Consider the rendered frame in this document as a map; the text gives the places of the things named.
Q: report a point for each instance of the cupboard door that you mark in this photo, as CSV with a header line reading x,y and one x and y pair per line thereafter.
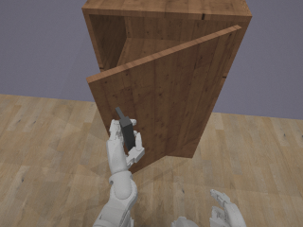
x,y
168,93

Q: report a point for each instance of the left robot hand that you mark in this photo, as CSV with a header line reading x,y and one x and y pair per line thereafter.
x,y
116,155

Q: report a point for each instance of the handle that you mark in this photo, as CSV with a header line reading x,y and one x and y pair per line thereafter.
x,y
127,129

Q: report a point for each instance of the right robot hand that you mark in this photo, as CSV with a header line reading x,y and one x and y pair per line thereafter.
x,y
230,216

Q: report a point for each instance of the left robot forearm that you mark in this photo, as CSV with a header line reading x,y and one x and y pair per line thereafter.
x,y
123,195

